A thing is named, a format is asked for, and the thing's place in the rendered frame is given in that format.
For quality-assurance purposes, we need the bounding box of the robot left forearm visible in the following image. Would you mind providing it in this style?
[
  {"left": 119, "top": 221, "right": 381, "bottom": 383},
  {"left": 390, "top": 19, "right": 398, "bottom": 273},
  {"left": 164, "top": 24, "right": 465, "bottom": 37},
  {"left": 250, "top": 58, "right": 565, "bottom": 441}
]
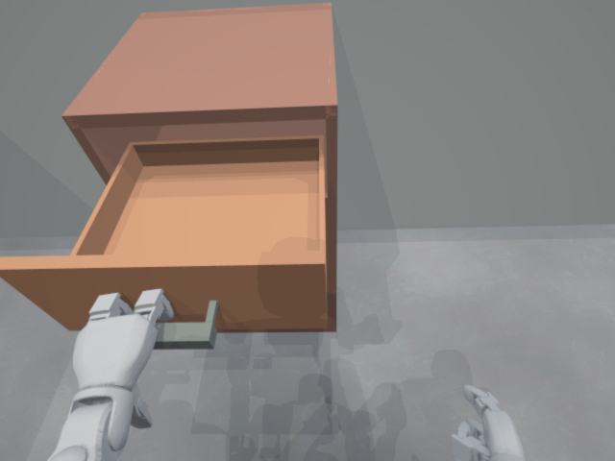
[{"left": 47, "top": 385, "right": 135, "bottom": 461}]

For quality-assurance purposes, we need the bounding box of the robot right hand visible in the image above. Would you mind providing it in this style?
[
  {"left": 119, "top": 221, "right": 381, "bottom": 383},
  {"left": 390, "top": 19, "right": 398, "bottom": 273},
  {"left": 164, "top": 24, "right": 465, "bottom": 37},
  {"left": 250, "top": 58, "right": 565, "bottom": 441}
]
[{"left": 452, "top": 385, "right": 526, "bottom": 461}]

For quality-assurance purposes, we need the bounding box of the cabinet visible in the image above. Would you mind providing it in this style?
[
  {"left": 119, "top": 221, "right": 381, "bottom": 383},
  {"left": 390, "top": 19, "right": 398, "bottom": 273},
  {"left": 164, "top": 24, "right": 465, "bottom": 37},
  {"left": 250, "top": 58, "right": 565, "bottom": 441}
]
[{"left": 61, "top": 3, "right": 337, "bottom": 333}]

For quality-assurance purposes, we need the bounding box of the handle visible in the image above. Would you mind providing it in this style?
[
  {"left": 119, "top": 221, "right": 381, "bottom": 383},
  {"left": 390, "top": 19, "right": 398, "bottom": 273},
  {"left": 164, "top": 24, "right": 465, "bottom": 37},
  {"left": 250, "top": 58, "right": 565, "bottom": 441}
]
[{"left": 133, "top": 301, "right": 218, "bottom": 350}]

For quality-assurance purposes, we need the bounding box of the robot left hand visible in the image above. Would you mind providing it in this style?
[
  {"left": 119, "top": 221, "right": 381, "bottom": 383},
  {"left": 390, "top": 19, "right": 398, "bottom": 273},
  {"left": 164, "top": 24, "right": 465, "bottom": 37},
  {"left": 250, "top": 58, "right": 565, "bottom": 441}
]
[{"left": 73, "top": 289, "right": 174, "bottom": 428}]

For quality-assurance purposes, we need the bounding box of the drawer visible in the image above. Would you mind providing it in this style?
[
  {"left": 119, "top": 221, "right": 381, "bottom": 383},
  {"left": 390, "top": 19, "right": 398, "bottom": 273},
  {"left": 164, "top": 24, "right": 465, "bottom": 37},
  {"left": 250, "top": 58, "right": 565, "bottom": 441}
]
[{"left": 0, "top": 135, "right": 328, "bottom": 330}]

